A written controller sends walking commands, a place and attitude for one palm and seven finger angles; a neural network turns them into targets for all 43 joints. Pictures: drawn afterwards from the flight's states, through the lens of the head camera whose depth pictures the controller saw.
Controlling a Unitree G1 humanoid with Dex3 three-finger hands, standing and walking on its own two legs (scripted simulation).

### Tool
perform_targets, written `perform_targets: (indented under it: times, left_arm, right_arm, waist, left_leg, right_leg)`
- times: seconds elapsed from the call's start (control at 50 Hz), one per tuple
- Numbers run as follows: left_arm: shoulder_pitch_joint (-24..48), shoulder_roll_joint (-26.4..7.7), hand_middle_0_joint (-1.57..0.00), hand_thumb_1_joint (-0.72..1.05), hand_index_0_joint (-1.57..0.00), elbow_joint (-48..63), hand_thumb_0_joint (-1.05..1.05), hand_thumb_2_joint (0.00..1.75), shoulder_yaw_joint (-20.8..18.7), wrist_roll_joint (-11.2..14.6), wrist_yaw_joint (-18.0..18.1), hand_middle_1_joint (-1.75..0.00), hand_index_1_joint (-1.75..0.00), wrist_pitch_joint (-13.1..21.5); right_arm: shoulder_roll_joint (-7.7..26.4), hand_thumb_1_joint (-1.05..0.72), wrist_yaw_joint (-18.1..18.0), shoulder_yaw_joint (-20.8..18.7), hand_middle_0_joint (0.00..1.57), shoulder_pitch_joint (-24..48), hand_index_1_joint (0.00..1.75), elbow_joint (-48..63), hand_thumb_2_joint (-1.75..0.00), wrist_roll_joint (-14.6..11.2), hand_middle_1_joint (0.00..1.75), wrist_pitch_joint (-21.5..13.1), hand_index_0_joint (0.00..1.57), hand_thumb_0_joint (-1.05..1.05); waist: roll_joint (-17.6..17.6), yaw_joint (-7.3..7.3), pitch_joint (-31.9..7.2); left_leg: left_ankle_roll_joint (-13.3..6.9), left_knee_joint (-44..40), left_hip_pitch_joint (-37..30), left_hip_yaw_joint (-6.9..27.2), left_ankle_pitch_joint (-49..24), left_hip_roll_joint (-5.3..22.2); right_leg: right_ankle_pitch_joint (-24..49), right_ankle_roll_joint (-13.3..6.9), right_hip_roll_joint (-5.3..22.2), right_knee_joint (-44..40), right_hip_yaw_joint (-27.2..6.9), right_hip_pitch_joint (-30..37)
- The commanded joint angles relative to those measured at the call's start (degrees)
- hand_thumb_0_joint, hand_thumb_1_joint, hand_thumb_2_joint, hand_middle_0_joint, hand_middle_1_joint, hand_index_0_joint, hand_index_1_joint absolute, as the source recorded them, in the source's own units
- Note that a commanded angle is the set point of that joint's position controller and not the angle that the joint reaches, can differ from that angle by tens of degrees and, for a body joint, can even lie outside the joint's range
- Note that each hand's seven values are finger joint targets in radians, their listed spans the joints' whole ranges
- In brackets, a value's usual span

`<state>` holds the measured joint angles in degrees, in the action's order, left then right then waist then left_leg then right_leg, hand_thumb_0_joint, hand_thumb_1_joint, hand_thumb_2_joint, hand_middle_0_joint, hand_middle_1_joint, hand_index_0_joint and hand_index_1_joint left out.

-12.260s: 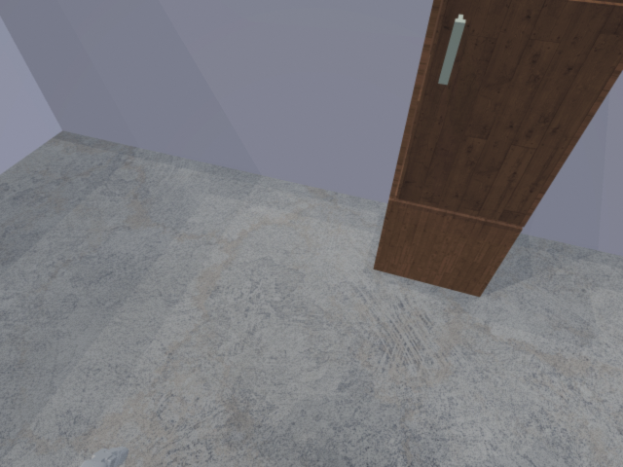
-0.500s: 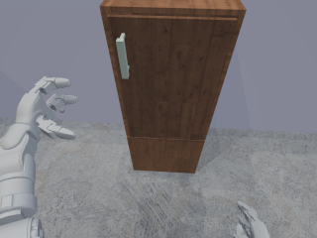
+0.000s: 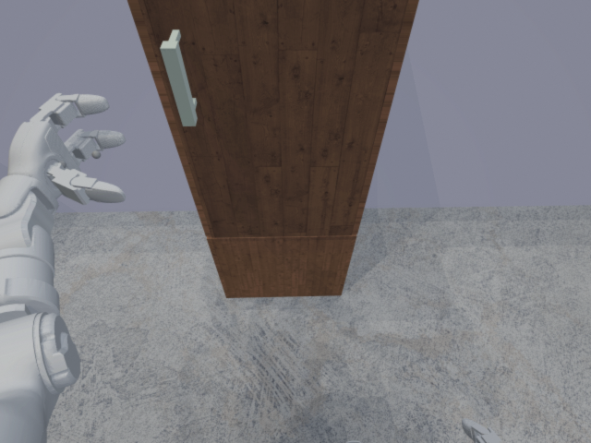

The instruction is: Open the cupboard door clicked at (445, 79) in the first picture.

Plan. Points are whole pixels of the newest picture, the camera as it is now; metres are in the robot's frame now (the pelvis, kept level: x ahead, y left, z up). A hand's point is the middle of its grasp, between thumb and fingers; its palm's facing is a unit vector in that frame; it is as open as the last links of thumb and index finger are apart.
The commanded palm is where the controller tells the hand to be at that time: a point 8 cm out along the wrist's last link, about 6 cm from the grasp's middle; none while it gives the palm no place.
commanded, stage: move the hooked fingers beside the handle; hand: left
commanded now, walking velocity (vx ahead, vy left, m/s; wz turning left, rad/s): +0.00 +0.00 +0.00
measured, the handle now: (182, 79) +0.62 +0.17 +0.15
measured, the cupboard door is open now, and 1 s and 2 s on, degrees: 0 0 0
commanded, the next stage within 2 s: none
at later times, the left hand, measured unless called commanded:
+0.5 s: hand (119, 113) +0.52 +0.24 +0.16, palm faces -0.02 -1.00 +0.00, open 14.0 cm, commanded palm +0.51 +0.30 +0.15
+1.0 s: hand (124, 104) +0.57 +0.26 +0.14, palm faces +0.01 -1.00 +0.00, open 14.0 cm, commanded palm +0.54 +0.29 +0.14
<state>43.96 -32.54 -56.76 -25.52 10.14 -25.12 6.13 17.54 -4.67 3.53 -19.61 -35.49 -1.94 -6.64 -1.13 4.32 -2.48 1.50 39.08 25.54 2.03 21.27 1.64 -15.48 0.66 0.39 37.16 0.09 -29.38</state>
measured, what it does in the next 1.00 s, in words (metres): stands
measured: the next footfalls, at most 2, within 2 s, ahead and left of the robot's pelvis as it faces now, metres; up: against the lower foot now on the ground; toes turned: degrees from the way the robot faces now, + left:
none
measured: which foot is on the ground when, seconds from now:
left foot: down 0.00-1.00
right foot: down 0.00-1.00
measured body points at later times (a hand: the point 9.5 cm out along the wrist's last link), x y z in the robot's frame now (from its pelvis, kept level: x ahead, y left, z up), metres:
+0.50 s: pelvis -0.01 +0.02 -0.01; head +0.10 +0.03 +0.43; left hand +0.51 +0.30 +0.16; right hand -0.03 -0.26 -0.11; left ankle -0.02 +0.14 -0.72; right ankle +0.03 -0.13 -0.72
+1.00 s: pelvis +0.03 +0.02 -0.01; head +0.16 +0.03 +0.42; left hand +0.57 +0.31 +0.14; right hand -0.04 -0.23 -0.11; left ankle -0.02 +0.14 -0.72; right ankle +0.03 -0.13 -0.72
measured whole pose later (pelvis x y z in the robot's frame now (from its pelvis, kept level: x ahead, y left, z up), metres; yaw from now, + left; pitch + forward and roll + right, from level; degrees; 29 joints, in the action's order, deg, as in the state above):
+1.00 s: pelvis +0.03 +0.02 -0.01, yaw -3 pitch +21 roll -3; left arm 61.2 -46.2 -70.9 -32.3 1.1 -23.4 10.1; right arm 16.3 -0.3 2.9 -30.0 -33.8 1.2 4.8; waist -1.6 12.7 -4.6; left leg 0.2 44.7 40.0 0.7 25.2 3.5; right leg -15.7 1.9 -1.6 37.5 -1.2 -42.2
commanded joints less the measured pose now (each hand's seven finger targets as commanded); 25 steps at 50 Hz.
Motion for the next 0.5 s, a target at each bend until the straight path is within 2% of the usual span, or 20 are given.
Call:
perform_targets:
  times: [0.0, 0.02, 0.04, 0.08, 0.12, 0.2, 0.22, 0.24, 0.28, 0.3, 0.34, 0.38, 0.4, 0.42, 0.44, 0.48]
  left_arm:
    - [28.02, -19.77, -0.3, -0.5, -0.3, 9.58, 0.0, 0.3, -1.99, -0.7, 0.59, -1.2, -1.2, 6.37]
    - [29.93, -19.32, -0.3, -0.5, -0.3, 10.14, 0.0, 0.3, -1.44, -0.65, 0.5, -1.2, -1.2, 7.33]
    - [30.57, -20.99, -0.3, -0.5, -0.3, 9.12, 0.0, 0.3, -2.74, -0.79, 0.59, -1.2, -1.2, 7.71]
    - [32.64, -21.31, -0.3, -0.5, -0.3, 5.94, 0.0, 0.3, -2.5, -0.6, 0.14, -1.2, -1.2, 8.04]
    - [34.83, -19.85, -0.3, -0.5, -0.3, 4.42, 0.0, 0.3, -1.1, -0.57, -0.19, -1.2, -1.2, 8.36]
    - [37.22, -22.48, -0.3, -0.5, -0.3, -1.64, 0.0, 0.3, -1.47, -2.72, 0.29, -1.2, -1.2, 7.41]
    - [39.19, -22.59, -0.3, -0.5, -0.3, -1.74, 0.0, 0.3, -1.16, -2.98, 0.62, -1.2, -1.2, 7.7]
    - [40.32, -23.82, -0.3, -0.5, -0.3, -1.63, 0.0, 0.3, -1.67, -3.54, 0.88, -1.2, -1.2, 7.86]
    - [42.45, -23.18, -0.3, -0.5, -0.3, -3.19, 0.0, 0.3, -0.47, -4.32, 1.33, -1.2, -1.2, 8.11]
    - [43.93, -24.4, -0.3, -0.5, -0.3, -3.4, 0.0, 0.3, -1.15, -4.61, 1.64, -1.2, -1.2, 8.45]
    - [47.31, -24.82, -0.3, -0.5, -0.3, -1.53, 0.0, 0.3, -1.3, -4.79, 1.99, -1.2, -1.2, 9.71]
    - [47.85, -25.28, -0.3, -0.5, -0.3, -2.03, 0.0, 0.3, -1.89, -5.26, 2.29, -1.2, -1.2, 10.19]
    - [48.33, -24.49, -0.3, -0.5, -0.3, -4.16, 0.0, 0.3, -1.22, -5.39, 2.36, -1.2, -1.2, 9.8]
    - [48.63, -26.12, -0.3, -0.5, -0.3, -5.42, 0.0, 0.3, -2.2, -5.69, 2.59, -1.2, -1.2, 9.67]
    - [49.63, -25.33, -0.3, -0.5, -0.3, -7.46, 0.0, 0.3, -1.22, -5.99, 2.71, -1.2, -1.2, 8.94]
    - [49.39, -28.71, -0.3, -0.5, -0.3, -10.87, 0.0, 0.3, -2.86, -7.18, 3.28, -1.2, -1.2, 7.36]
  right_arm:
    - [8.26, -0.9, -0.45, -3.7, 0.2, -4.2, 0.3, 5.63, -0.9, -0.15, 0.3, -1.09, 0.2, 0.0]
    - [8.29, -0.9, -0.39, -3.81, 0.2, -4.56, 0.3, 5.68, -0.9, 0.02, 0.3, -0.94, 0.2, 0.0]
    - [8.54, -0.9, -0.38, -4.06, 0.2, -5.28, 0.3, 5.38, -0.9, 0.06, 0.3, -0.66, 0.2, 0.0]
    - [8.81, -0.9, -0.58, -3.93, 0.2, -5.97, 0.3, 4.76, -0.9, -0.07, 0.3, -0.01, 0.2, 0.0]
    - [8.9, -0.9, -0.61, -3.99, 0.2, -6.61, 0.3, 4.47, -0.9, 0.03, 0.3, 0.31, 0.2, 0.0]
    - [9.52, -0.9, -0.54, -3.97, 0.2, -8.8, 0.3, 3.0, -0.9, 0.31, 0.3, 1.32, 0.2, 0.0]
    - [9.49, -0.9, -0.56, -3.91, 0.2, -9.24, 0.3, 2.93, -0.9, 0.44, 0.3, 1.43, 0.2, 0.0]
    - [9.62, -0.9, -0.41, -3.98, 0.2, -9.78, 0.3, 2.72, -0.9, 0.56, 0.3, 1.67, 0.2, 0.0]
    - [9.64, -0.9, -0.28, -3.96, 0.2, -10.83, 0.3, 2.44, -0.9, 0.72, 0.3, 2.07, 0.2, 0.0]
    - [9.77, -0.9, -0.16, -3.97, 0.2, -11.4, 0.3, 2.13, -0.9, 0.9, 0.3, 2.18, 0.2, 0.0]
    - [9.85, -0.9, -0.03, -4.17, 0.2, -12.42, 0.3, 2.02, -0.9, 1.22, 0.3, 2.42, 0.2, 0.0]
    - [9.84, -0.9, 0.13, -4.3, 0.2, -13.38, 0.3, 1.8, -0.9, 1.5, 0.3, 2.81, 0.2, 0.0]
    - [9.78, -0.9, 0.3, -4.16, 0.2, -13.73, 0.3, 1.39, -0.9, 1.54, 0.3, 3.01, 0.2, 0.0]
    - [10.14, -0.9, 0.26, -4.1, 0.2, -14.47, 0.3, 1.12, -0.9, 1.7, 0.3, 3.29, 0.2, 0.0]
    - [10.13, -0.9, 0.42, -3.99, 0.2, -14.82, 0.3, 0.86, -0.9, 1.68, 0.3, 3.58, 0.2, 0.0]
    - [10.66, -0.9, 0.52, -3.74, 0.2, -15.66, 0.3, 0.89, -0.9, 1.82, 0.3, 4.13, 0.2, 0.0]
  waist:
    - [-3.71, -0.01, -19.71]
    - [-4.06, 0.42, -20.76]
    - [-2.43, 0.64, -22.12]
    - [-1.42, 1.62, -20.8]
    - [-2.27, 2.34, -20.36]
    - [-2.38, 3.48, -18.79]
    - [-3.36, 4.1, -18.47]
    - [-4.12, 4.07, -19.84]
    - [-4.09, 5.27, -20.04]
    - [-4.6, 5.36, -20.47]
    - [-6.61, 5.9, -24.78]
    - [-8.17, 5.86, -27.02]
    - [-8.58, 6.59, -25.72]
    - [-7.16, 6.72, -24.72]
    - [-6.33, 7.67, -23.58]
    - [-4.85, 7.83, -21.17]
  left_leg:
    - [-2.83, -3.91, -1.17, -2.23, -15.65, -2.08]
    - [-2.83, -3.58, -1.66, -2.1, -16.08, -2.05]
    - [-2.94, -3.3, -1.55, -2.09, -16.11, -1.85]
    - [-3.0, -3.34, 0.39, -2.1, -13.41, -1.82]
    - [-3.05, -3.34, 0.24, -1.75, -12.99, -1.86]
    - [-3.02, -3.11, 2.64, -1.39, -10.71, -1.52]
    - [-3.05, -2.96, 2.45, -1.15, -10.89, -1.59]
    - [-2.92, -2.72, 2.43, -1.06, -10.96, -1.44]
    - [-2.91, -2.4, 2.61, -0.89, -10.62, -1.23]
    - [-2.83, -2.24, 2.64, -0.58, -10.7, -1.13]
    - [-2.59, -1.72, 0.05, -0.12, -13.19, -0.98]
    - [-2.37, -0.97, -1.43, -0.06, -15.56, -0.8]
    - [-2.32, -0.87, -1.1, -0.13, -15.45, -0.72]
    - [-2.44, -0.74, -0.1, 0.35, -15.64, -0.6]
    - [-2.5, -0.85, 1.01, 0.39, -14.7, -0.46]
    - [-2.94, -0.82, 4.8, 0.02, -12.47, -0.42]
  right_leg:
    - [17.79, -1.72, -0.54, -1.8, 0.05, 13.25]
    - [17.8, -1.78, -0.79, -1.49, 0.11, 13.07]
    - [18.26, -1.52, -0.83, -1.48, -0.09, 13.62]
    - [16.24, -1.27, -0.78, -1.9, -0.35, 12.63]
    - [15.06, -1.49, -1.01, -1.85, 0.05, 11.01]
    - [12.16, -1.25, -0.85, -2.1, 0.12, 7.79]
    - [11.81, -1.35, -1.02, -1.93, 0.31, 6.92]
    - [11.65, -1.3, -0.94, -1.78, 0.23, 6.73]
    - [10.91, -1.23, -1.05, -1.76, 0.38, 5.19]
    - [10.75, -1.28, -1.17, -1.62, 0.43, 4.95]
    - [11.91, -1.44, -1.43, -0.84, 0.82, 4.7]
    - [13.06, -1.52, -1.59, -0.49, 0.96, 3.97]
    - [12.76, -1.49, -1.68, -0.67, 1.16, 2.83]
    - [12.56, -1.61, -1.82, -0.48, 1.41, 2.3]
    - [11.9, -1.31, -1.79, -0.7, 1.4, 1.61]
    - [11.1, -1.12, -1.64, -1.13, 0.99, 1.78]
